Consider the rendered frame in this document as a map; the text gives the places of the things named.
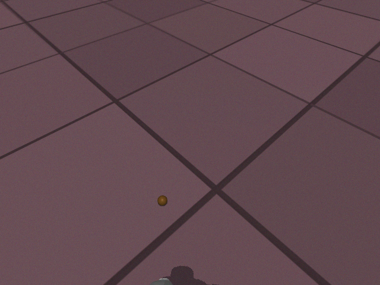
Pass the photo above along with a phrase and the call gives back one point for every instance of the ball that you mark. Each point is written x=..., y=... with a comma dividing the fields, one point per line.
x=162, y=200

